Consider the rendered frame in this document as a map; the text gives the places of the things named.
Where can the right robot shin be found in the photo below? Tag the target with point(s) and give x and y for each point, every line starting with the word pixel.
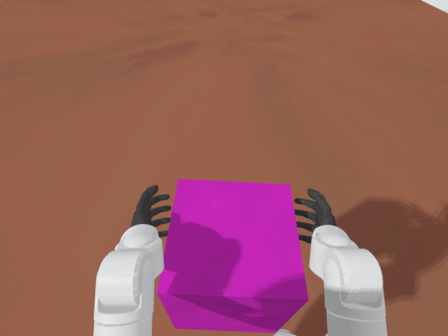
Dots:
pixel 282 331

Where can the right robot hand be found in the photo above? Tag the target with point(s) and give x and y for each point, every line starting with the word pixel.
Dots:
pixel 323 215

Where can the right robot forearm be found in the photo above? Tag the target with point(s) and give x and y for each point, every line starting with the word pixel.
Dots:
pixel 353 284

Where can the left robot hand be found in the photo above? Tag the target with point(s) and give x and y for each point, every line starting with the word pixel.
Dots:
pixel 144 213

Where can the left robot forearm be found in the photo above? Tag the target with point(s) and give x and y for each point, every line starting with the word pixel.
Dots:
pixel 124 294

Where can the carton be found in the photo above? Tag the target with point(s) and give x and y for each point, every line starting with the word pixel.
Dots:
pixel 232 260

